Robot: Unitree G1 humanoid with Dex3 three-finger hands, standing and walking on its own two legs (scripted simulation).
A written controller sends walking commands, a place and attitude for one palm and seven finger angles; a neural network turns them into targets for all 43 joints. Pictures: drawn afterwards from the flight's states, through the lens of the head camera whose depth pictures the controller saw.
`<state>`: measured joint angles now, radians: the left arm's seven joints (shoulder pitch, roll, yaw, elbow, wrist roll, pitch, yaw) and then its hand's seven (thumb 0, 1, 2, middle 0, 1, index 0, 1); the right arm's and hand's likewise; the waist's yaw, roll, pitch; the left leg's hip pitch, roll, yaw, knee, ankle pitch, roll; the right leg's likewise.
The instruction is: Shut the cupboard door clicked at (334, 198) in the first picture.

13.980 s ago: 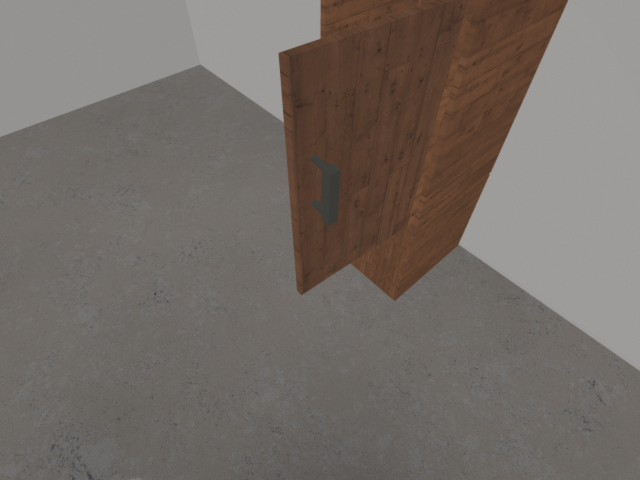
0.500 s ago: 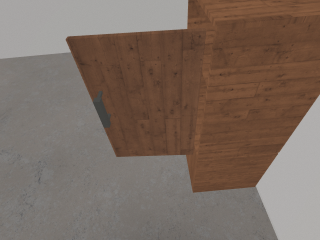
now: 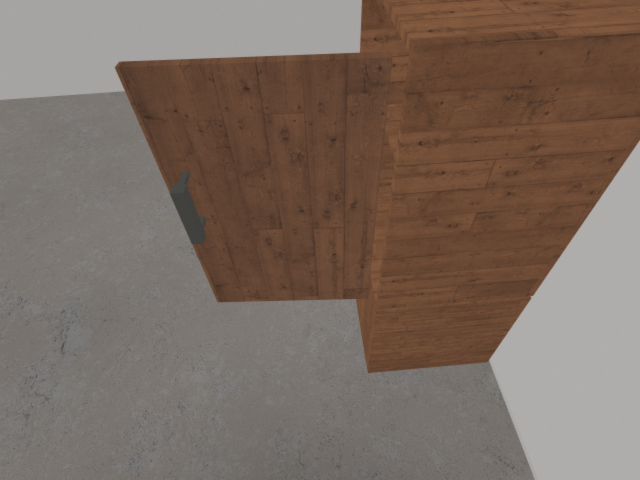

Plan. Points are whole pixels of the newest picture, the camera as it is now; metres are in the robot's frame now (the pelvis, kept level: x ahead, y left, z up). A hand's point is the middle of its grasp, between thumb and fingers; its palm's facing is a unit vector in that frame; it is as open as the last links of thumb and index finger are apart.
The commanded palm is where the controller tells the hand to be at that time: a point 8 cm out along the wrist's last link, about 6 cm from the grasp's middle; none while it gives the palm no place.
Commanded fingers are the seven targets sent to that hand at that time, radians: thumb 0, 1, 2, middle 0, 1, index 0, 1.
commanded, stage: come to a stop and stand still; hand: left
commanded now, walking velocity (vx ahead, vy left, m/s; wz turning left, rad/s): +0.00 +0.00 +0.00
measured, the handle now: (191, 208) +0.55 +0.25 +0.01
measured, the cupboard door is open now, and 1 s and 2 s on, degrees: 86 86 86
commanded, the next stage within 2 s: look again from close up in 1.04 s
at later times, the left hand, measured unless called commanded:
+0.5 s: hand out of the picture +0.04 +0.15 -0.17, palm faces +0.03 -0.98 -0.20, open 7.3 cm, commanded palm none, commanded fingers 0.00 0.90 0.90 -0.20 -0.30 -0.20 -0.30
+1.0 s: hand out of the picture +0.08 +0.15 -0.17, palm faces +0.05 -0.97 -0.23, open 7.3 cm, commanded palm none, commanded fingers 0.00 0.90 0.90 -0.20 -0.30 -0.20 -0.30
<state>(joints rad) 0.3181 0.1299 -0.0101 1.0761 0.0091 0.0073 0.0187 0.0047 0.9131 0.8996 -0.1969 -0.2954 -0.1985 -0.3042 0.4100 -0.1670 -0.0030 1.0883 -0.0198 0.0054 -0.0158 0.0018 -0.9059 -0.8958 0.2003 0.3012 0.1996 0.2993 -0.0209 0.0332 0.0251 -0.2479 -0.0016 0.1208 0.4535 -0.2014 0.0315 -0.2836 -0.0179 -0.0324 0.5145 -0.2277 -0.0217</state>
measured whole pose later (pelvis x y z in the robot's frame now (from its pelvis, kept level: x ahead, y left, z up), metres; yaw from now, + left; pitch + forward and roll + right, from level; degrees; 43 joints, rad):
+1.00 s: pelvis +0.08 -0.03 +0.00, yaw +1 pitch +0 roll +1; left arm 0.26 0.16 0.00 1.11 0.01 -0.03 0.04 0.00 0.91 0.90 -0.20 -0.30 -0.20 -0.30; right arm 0.25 -0.16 0.00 1.14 -0.01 -0.03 -0.04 0.00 -0.91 -0.90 0.20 0.30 0.20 0.30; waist 0.00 0.02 0.04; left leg -0.10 0.03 0.08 0.37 -0.27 -0.02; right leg -0.12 0.02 -0.07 0.42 -0.30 -0.06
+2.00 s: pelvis +0.08 -0.02 +0.00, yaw +3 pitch +0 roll +0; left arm 0.30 0.15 0.02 1.10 0.02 -0.02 0.03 0.00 0.91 0.90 -0.20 -0.30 -0.20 -0.30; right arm 0.31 -0.17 0.00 1.13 -0.02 0.00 -0.03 0.00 -0.90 -0.90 0.20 0.30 0.20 0.30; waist 0.02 0.02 0.03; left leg -0.16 0.04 0.06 0.48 -0.32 -0.01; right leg -0.12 0.02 -0.10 0.43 -0.31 -0.06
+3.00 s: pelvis +0.11 -0.01 +0.01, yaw +3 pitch -1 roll +1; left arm 0.22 0.18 0.01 1.10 0.01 -0.02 0.02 0.00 0.91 0.90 -0.20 -0.30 -0.20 -0.30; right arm 0.23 -0.17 -0.01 1.15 -0.01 -0.02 -0.03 0.00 -0.90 -0.90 0.20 0.30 0.20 0.30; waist 0.00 0.00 0.06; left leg -0.10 0.03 0.08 0.35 -0.23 -0.02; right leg -0.17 0.02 -0.07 0.39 -0.20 -0.05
